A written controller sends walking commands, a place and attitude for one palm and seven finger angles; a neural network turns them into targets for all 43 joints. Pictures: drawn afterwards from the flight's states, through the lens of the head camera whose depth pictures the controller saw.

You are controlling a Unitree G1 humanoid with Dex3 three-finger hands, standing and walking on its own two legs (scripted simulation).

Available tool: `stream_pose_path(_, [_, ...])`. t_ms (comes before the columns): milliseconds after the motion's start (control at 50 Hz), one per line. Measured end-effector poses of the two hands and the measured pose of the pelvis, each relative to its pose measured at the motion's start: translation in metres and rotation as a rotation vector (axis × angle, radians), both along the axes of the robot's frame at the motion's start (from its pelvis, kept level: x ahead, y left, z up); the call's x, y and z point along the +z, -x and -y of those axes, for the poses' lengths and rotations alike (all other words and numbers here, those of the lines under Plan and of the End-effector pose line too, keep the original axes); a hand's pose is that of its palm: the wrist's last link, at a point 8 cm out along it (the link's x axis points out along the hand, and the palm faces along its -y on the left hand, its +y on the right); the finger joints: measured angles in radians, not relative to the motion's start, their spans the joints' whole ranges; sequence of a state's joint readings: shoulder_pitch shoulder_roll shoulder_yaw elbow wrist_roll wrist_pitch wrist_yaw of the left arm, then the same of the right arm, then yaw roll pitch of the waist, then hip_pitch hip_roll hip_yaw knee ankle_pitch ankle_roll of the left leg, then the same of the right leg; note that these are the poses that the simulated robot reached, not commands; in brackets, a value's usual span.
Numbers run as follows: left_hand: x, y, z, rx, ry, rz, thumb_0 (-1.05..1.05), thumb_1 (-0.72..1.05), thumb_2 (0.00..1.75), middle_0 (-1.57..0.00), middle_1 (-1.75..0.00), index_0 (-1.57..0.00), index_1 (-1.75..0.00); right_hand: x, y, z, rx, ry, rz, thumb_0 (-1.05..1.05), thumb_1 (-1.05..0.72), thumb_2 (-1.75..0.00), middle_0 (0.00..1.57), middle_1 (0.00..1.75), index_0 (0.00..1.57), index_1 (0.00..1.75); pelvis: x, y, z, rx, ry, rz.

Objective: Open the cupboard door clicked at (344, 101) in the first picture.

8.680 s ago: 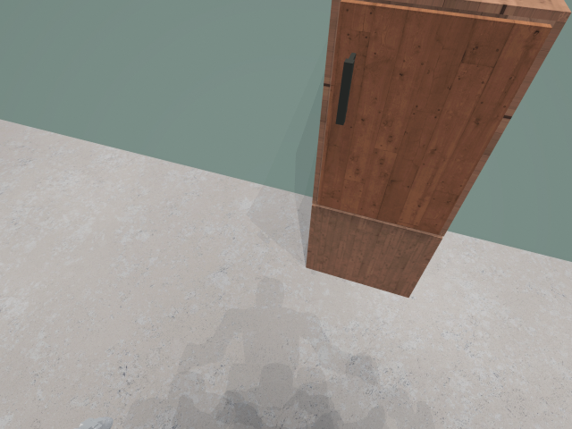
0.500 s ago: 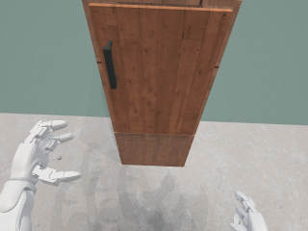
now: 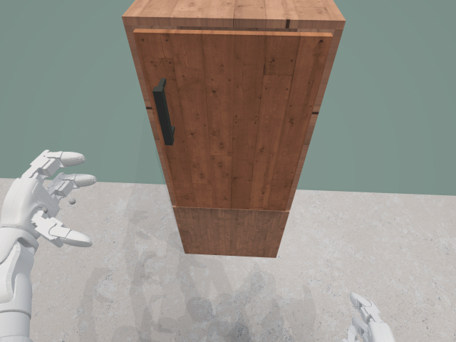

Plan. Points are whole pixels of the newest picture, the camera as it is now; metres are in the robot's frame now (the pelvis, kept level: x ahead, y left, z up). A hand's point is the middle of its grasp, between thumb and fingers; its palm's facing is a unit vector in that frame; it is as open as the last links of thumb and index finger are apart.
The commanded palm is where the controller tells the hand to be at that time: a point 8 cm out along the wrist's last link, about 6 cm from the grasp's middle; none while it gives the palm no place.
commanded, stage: raise the hand with hooked fingers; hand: left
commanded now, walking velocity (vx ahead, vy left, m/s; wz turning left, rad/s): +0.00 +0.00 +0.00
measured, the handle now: (166, 113) +0.57 +0.20 +0.09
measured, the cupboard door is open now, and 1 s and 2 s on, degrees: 0 0 0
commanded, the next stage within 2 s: move the hooked fingers beside the handle in 0.46 s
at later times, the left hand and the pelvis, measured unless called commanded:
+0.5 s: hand (93, 203) +0.30 +0.25 +0.11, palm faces +0.07 -1.00 -0.01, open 14.0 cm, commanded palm +0.27 +0.30 +0.11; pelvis +0.00 -0.02 +0.00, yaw -1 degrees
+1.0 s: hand (106, 176) +0.36 +0.25 +0.10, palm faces +0.05 -1.00 +0.01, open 14.0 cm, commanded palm +0.33 +0.30 +0.11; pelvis +0.00 +0.00 +0.00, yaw -1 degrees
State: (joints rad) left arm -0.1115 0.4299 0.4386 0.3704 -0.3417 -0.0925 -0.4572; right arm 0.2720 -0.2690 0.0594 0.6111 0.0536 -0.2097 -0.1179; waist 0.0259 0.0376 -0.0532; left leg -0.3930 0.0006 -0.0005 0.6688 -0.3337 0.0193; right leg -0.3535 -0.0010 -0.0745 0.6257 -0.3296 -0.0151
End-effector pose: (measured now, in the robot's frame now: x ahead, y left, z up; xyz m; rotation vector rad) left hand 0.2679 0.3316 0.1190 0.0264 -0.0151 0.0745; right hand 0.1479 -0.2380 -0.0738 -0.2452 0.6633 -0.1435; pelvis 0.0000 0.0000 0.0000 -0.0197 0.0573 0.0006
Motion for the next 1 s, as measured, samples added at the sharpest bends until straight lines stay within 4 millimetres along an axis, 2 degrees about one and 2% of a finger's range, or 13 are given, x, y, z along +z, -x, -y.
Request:
stream_pose_path(100, [-0.004, -0.007, 0.009, -0.018, 0.016, -0.032, -0.01, -0.5, 0.3, -0.29, -1.2, -0.3, -1.2, 0.0, 0.008, 0.015, -0.026, 0.004, -0.012, 0.02, -0.91, -0.9, 0.2, 0.3, 0.2, 0.3, 0.001, 0.0, 0.006, -0.008, -0.005, -0.006])
stream_pose_path(240, [-0.012, -0.005, 0.025, -0.01, 0.015, -0.032, -0.01, -0.5, 0.3, -0.3, -1.2, -0.3, -1.2, -0.001, 0.012, 0.027, -0.043, 0.008, -0.016, 0.02, -0.91, -0.9, 0.2, 0.3, 0.2, 0.3, 0.0, -0.001, 0.013, -0.018, -0.011, -0.007])
stream_pose_path(620, [-0.012, -0.007, 0.027, -0.002, 0.022, -0.033, -0.01, -0.5, 0.3, -0.3, -1.2, -0.3, -1.2, -0.002, -0.004, 0.02, -0.023, -0.017, 0.011, 0.02, -0.91, -0.9, 0.2, 0.3, 0.2, 0.3, -0.001, -0.001, 0.017, -0.015, -0.013, -0.009])
stream_pose_path(720, [-0.014, -0.02, 0.023, 0.006, 0.033, -0.037, -0.01, -0.5, 0.3, -0.3, -1.2, -0.3, -1.2, -0.004, -0.003, 0.018, -0.018, -0.002, -0.011, 0.02, -0.91, -0.9, 0.2, 0.3, 0.2, 0.3, -0.002, 0.001, 0.015, -0.005, -0.009, -0.013])
stream_pose_path(800, [-0.01, -0.034, 0.028, -0.022, 0.029, -0.021, -0.01, -0.5, 0.3, -0.29, -1.2, -0.3, -1.2, -0.005, 0.001, 0.016, -0.025, 0.002, -0.028, 0.02, -0.91, -0.9, 0.2, 0.3, 0.2, 0.3, -0.002, 0.0, 0.012, -0.007, -0.008, -0.019])
stream_pose_path(1000, [-0.016, -0.068, 0.025, -0.021, 0.04, -0.05, -0.01, -0.5, 0.3, -0.3, -1.2, -0.3, -1.2, -0.012, 0.024, 0.015, -0.061, 0.008, -0.105, 0.01, -0.91, -0.9, 0.2, 0.3, 0.2, 0.3, -0.003, -0.001, 0.004, -0.018, -0.007, -0.044])
